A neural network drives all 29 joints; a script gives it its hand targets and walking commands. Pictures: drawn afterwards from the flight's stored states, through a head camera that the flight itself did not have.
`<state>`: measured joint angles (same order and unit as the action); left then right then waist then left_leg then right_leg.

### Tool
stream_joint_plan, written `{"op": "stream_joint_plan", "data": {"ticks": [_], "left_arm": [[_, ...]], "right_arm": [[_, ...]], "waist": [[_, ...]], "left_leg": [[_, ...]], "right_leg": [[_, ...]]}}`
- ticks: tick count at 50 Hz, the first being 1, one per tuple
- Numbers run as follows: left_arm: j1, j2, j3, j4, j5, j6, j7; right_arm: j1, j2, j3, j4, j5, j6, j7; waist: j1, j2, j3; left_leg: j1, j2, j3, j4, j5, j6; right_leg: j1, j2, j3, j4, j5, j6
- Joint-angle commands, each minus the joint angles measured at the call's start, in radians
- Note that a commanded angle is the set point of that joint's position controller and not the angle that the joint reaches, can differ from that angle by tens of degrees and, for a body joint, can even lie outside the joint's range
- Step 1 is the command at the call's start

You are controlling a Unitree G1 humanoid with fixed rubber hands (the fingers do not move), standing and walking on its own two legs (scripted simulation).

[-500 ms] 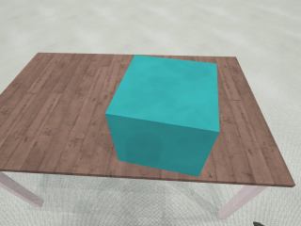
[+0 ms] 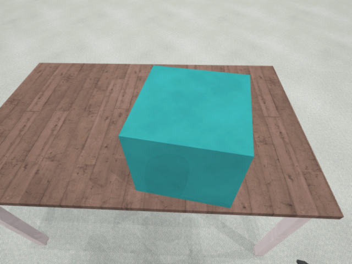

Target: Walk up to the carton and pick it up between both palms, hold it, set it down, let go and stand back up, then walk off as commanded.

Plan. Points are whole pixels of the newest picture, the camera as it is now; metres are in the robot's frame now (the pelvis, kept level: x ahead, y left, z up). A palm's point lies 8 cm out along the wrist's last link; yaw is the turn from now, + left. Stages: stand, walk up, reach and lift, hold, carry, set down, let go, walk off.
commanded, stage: stand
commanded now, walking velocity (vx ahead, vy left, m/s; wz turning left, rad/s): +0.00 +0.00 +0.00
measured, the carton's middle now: (190, 134) +0.47 -0.02 +0.00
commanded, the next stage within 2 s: walk off in 0.66 s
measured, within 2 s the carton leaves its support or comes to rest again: neither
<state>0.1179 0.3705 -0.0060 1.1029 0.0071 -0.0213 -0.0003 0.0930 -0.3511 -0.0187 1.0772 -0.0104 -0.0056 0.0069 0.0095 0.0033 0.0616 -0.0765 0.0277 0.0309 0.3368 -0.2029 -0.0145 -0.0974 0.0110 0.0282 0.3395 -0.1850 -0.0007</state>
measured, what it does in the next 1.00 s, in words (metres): stands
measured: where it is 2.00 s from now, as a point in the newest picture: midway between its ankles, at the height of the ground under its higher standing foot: outside the picture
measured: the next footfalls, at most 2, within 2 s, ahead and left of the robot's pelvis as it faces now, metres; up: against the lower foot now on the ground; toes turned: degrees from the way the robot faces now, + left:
right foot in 1.58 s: -0.14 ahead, -0.12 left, +0.00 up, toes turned -4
left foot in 1.96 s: -0.22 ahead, +0.10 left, +0.00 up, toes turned -5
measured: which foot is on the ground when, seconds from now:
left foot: down 0.00-1.00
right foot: down 0.00-1.00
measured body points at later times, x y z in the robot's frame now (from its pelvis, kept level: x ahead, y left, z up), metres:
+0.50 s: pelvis +0.01 +0.00 +0.00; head +0.01 +0.00 +0.45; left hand +0.09 +0.31 -0.13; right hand +0.10 -0.30 -0.13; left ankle -0.01 +0.13 -0.75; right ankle +0.00 -0.12 -0.75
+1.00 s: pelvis -0.02 +0.00 -0.01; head +0.03 +0.00 +0.43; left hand +0.10 +0.32 -0.12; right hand +0.10 -0.31 -0.13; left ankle -0.02 +0.13 -0.73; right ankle +0.00 -0.12 -0.75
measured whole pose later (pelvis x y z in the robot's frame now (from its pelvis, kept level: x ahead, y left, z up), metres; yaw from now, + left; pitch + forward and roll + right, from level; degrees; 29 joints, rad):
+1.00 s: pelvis -0.02 +0.00 -0.01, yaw +0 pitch -2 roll -1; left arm 0.11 0.38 0.05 0.90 0.04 0.01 0.01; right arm 0.09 -0.38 -0.08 0.90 0.00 0.05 0.00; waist -0.01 0.02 0.14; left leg -0.30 0.00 -0.04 0.75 -0.39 0.03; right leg -0.23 0.02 0.02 0.53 -0.26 -0.01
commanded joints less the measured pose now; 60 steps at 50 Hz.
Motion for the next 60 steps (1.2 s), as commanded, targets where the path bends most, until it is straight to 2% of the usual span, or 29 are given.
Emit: {"op": "stream_joint_plan", "data": {"ticks": [1,3,5,6,7,10,14,17,23,32,33,39,42,43,44,46,47,48,49,50,51,52,54,55,56,57,58,59,60], "left_arm": [[-0.03,0.186,0.034,-0.047,-0.004,-0.014,0.011],[-0.034,0.208,0.038,-0.046,0.002,-0.012,0.011],[-0.039,0.21,0.042,-0.048,0.002,-0.009,0.012],[-0.028,0.204,0.036,-0.053,-0.003,-0.011,0.011],[-0.033,0.206,0.039,-0.046,0.001,-0.01,0.011],[-0.03,0.203,0.038,-0.046,-0.004,-0.012,0.011],[-0.036,0.213,0.04,-0.049,0.003,-0.011,0.012],[-0.032,0.2,0.036,-0.053,-0.005,-0.012,0.01],[-0.032,0.209,0.043,-0.05,-0.003,-0.013,0.011],[-0.032,0.208,0.042,-0.047,0.001,-0.014,0.014],[-0.046,0.211,0.043,-0.05,-0.001,-0.013,0.016],[-0.041,0.201,0.04,-0.049,-0.004,-0.013,0.016],[-0.047,0.198,0.039,-0.052,0.001,-0.012,0.015],[-0.025,0.264,0.084,-0.135,0.008,0.009,0.014],[-0.011,0.248,0.089,-0.164,0.005,0.013,0.018],[0.046,0.248,0.108,-0.21,0.012,0.022,0.02],[0.056,0.263,0.119,-0.244,0.02,0.028,0.021],[0.059,0.271,0.125,-0.27,0.034,0.029,0.022],[0.048,0.304,0.142,-0.295,0.048,0.03,0.023],[0.006,0.322,0.151,-0.328,0.054,0.034,0.028],[-0.036,0.301,0.142,-0.355,0.052,0.038,0.032],[-0.055,0.28,0.137,-0.373,0.055,0.043,0.027],[-0.064,0.266,0.125,-0.389,0.051,0.056,0.021],[-0.058,0.259,0.117,-0.384,0.039,0.064,0.015],[-0.034,0.242,0.111,-0.382,0.026,0.07,0.012],[0.02,0.198,0.102,-0.383,0.011,0.077,0.012],[-0.02,0.236,0.114,-0.384,-0.008,0.084,0.02],[-0.017,0.262,0.116,-0.363,-0.01,0.087,0.03],[-0.007,0.256,0.11,-0.353,-0.014,0.087,0.033]], "right_arm": [[-0.043,-0.204,-0.033,-0.058,0.0,-0.016,-0.011],[-0.037,-0.211,-0.036,-0.056,-0.001,-0.016,-0.01],[-0.049,-0.208,-0.036,-0.062,0.002,-0.015,-0.011],[-0.037,-0.21,-0.035,-0.054,0.002,-0.015,-0.009],[-0.046,-0.205,-0.034,-0.056,-0.001,-0.016,-0.011],[-0.039,-0.211,-0.034,-0.056,-0.004,-0.014,-0.011],[-0.042,-0.212,-0.033,-0.055,-0.001,-0.014,-0.009],[-0.048,-0.207,-0.032,-0.053,-0.002,-0.016,-0.008],[-0.038,-0.21,-0.035,-0.053,0.002,-0.015,-0.011],[-0.034,-0.207,-0.036,-0.053,-0.001,-0.011,-0.011],[-0.042,-0.21,-0.038,-0.062,-0.005,-0.01,-0.01],[-0.04,-0.21,-0.037,-0.061,0.0,-0.012,-0.012],[-0.038,-0.2,-0.037,-0.064,0.003,-0.014,-0.014],[-0.053,-0.232,-0.084,-0.108,0.008,0.014,-0.01],[-0.026,-0.225,-0.084,-0.131,0.009,0.017,-0.011],[0.009,-0.21,-0.09,-0.189,0.011,0.032,-0.012],[0.017,-0.207,-0.095,-0.226,0.011,0.04,-0.014],[0.011,-0.194,-0.096,-0.26,0.011,0.05,-0.015],[0.016,-0.185,-0.092,-0.287,0.007,0.064,-0.015],[0.049,-0.193,-0.09,-0.297,0.006,0.074,-0.013],[0.085,-0.199,-0.097,-0.296,0.008,0.077,-0.013],[0.117,-0.199,-0.102,-0.294,0.005,0.078,-0.013],[0.164,-0.201,-0.116,-0.296,-0.015,0.071,-0.006],[0.182,-0.197,-0.123,-0.284,-0.023,0.066,-0.004],[0.182,-0.219,-0.13,-0.291,-0.039,0.058,-0.002],[0.157,-0.287,-0.137,-0.322,-0.056,0.047,-0.003],[0.142,-0.391,-0.156,-0.345,-0.033,0.039,-0.009],[0.132,-0.373,-0.153,-0.368,-0.031,0.03,-0.019],[0.092,-0.327,-0.137,-0.379,-0.03,0.024,-0.029]], "waist": [[-0.004,0.003,-0.067],[-0.005,-0.006,-0.064],[-0.008,0.027,-0.071],[-0.001,0.024,-0.066],[-0.003,-0.024,-0.064],[0.004,0.014,-0.06],[-0.005,-0.016,-0.058],[0.004,0.013,-0.07],[-0.004,-0.015,-0.075],[-0.006,0.014,-0.066],[-0.008,-0.009,-0.052],[-0.005,0.012,-0.065],[-0.012,-0.015,-0.083],[-0.027,0.005,0.012],[-0.028,0.031,-0.041],[-0.015,-0.023,-0.127],[-0.002,-0.089,-0.142],[0.014,-0.174,-0.129],[0.027,-0.249,-0.114],[0.012,-0.286,-0.09],[-0.014,-0.262,-0.061],[-0.029,-0.24,-0.045],[-0.053,-0.196,-0.112],[-0.062,-0.146,-0.134],[-0.07,-0.067,-0.143],[-0.045,0.193,-0.115],[-0.081,0.326,-0.109],[-0.075,0.267,-0.091],[-0.049,0.225,-0.049]], "left_leg": [[0.009,0.111,-0.084,-0.072,0.138,0.04],[0.012,0.111,-0.085,-0.066,0.134,0.038],[0.012,0.111,-0.083,-0.064,0.138,0.039],[0.003,0.11,-0.086,-0.065,0.129,0.038],[0.003,0.115,-0.087,-0.064,0.128,0.042],[0.0,0.11,-0.084,-0.07,0.137,0.042],[0.011,0.114,-0.081,-0.064,0.113,0.039],[0.012,0.112,-0.078,-0.065,0.122,0.038],[0.02,0.117,-0.075,-0.06,0.149,0.042],[0.027,0.116,-0.074,-0.063,0.167,0.04],[0.019,0.116,-0.072,-0.073,0.154,0.038],[0.027,0.115,-0.069,-0.061,0.172,0.036],[0.032,0.117,-0.07,-0.066,0.16,0.038],[-0.075,0.088,-0.059,0.085,0.38,0.046],[-0.067,0.077,-0.04,0.144,0.46,0.06],[-0.076,0.026,-0.017,0.323,0.4,0.081],[-0.119,-0.017,-0.011,0.435,0.241,0.083],[-0.184,-0.082,-0.034,0.565,-0.149,0.068],[-0.237,-0.104,-0.108,0.687,-0.371,0.073],[-0.257,-0.073,-0.195,0.72,-0.399,0.08],[-0.265,-0.046,-0.211,0.681,-0.367,0.074],[-0.291,-0.035,-0.176,0.611,-0.33,0.063],[-0.207,-0.002,-0.102,0.329,-0.172,0.06],[-0.132,-0.01,-0.066,0.169,-0.096,0.055],[-0.043,0.018,-0.113,0.062,0.031,0.059],[-0.005,0.186,-0.324,-0.039,0.263,0.091],[-0.099,0.364,-0.573,-0.045,0.44,0.222],[-0.13,0.364,-0.582,-0.008,0.46,0.274],[-0.147,0.322,-0.478,0.025,0.461,0.255]], "right_leg": [[-0.007,-0.134,0.083,-0.047,0.205,-0.026],[-0.008,-0.134,0.079,-0.048,0.208,-0.024],[-0.004,-0.134,0.081,-0.053,0.218,-0.025],[-0.002,-0.131,0.078,-0.053,0.206,-0.025],[-0.006,-0.131,0.074,-0.054,0.201,-0.024],[-0.004,-0.134,0.084,-0.053,0.195,-0.025],[-0.021,-0.134,0.082,-0.055,0.206,-0.029],[-0.008,-0.134,0.088,-0.053,0.219,-0.028],[0.0,-0.132,0.088,-0.051,0.248,-0.025],[-0.001,-0.131,0.087,-0.049,0.246,-0.022],[-0.015,-0.127,0.08,-0.049,0.23,-0.022],[-0.007,-0.13,0.086,-0.048,0.256,-0.022],[0.005,-0.134,0.084,-0.044,0.259,-0.023],[-0.072,-0.13,0.068,0.065,0.487,-0.056],[-0.064,-0.134,0.073,0.115,0.543,-0.079],[-0.05,-0.165,0.111,0.14,0.597,-0.147],[-0.06,-0.203,0.158,0.131,0.602,-0.193],[-0.078,-0.276,0.23,0.067,0.612,-0.237],[-0.107,-0.348,0.292,0.031,0.606,-0.28],[-0.136,-0.377,0.287,0.048,0.561,-0.291],[-0.15,-0.359,0.259,0.074,0.528,-0.271],[-0.124,-0.326,0.221,0.099,0.528,-0.252],[-0.084,-0.247,0.147,0.203,0.518,-0.185],[-0.1,-0.213,0.135,0.254,0.463,-0.16],[-0.197,-0.146,0.101,0.337,0.255,-0.107],[-0.325,0.027,0.04,0.542,-0.195,-0.043],[-0.35,0.138,0.088,0.799,-0.48,-0.021],[-0.345,0.129,0.17,0.926,-0.469,-0.029],[-0.37,0.13,0.213,0.964,-0.408,-0.026]]}}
